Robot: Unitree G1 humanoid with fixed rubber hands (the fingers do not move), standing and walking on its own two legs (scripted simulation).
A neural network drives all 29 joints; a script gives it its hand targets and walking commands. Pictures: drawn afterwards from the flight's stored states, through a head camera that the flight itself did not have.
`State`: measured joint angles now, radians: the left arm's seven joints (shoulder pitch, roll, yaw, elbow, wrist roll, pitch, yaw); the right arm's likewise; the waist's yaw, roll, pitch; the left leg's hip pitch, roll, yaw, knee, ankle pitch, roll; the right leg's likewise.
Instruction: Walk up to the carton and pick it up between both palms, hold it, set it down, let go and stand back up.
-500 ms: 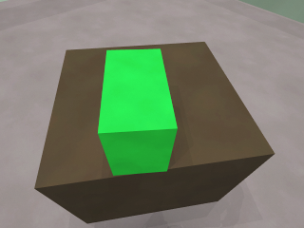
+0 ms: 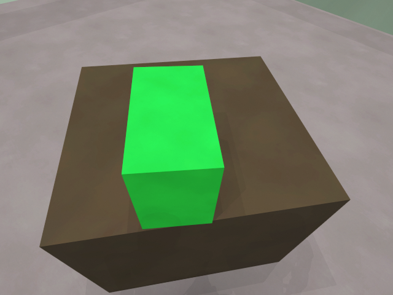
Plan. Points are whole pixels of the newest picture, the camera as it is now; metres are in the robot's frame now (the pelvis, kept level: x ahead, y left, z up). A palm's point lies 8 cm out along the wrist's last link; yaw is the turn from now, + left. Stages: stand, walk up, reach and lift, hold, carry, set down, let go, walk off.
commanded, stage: stand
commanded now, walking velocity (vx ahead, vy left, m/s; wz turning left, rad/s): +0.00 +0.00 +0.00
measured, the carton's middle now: (173, 145) +0.44 +0.06 +0.01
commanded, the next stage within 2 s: walk up in 0.78 s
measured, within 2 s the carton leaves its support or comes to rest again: neither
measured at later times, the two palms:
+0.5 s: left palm out of the picture -0.03 +0.18 -0.15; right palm out of the picture -0.03 -0.20 -0.15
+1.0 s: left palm out of the picture -0.02 +0.18 -0.15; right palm out of the picture -0.03 -0.21 -0.15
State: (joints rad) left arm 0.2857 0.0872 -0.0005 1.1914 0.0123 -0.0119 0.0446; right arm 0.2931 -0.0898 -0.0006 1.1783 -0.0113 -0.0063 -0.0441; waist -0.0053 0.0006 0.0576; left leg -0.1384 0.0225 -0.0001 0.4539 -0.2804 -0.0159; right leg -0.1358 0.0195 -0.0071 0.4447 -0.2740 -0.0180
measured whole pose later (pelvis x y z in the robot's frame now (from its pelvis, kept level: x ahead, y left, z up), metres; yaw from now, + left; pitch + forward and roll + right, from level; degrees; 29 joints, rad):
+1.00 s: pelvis +0.01 -0.02 +0.00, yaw +0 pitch -2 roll +0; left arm 0.30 0.09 0.00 1.15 0.01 -0.02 0.04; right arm 0.30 -0.09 0.00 1.19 -0.01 0.00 -0.05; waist 0.00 0.02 0.05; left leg -0.13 0.05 -0.01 0.44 -0.28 -0.05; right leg -0.13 0.05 -0.02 0.44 -0.28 -0.05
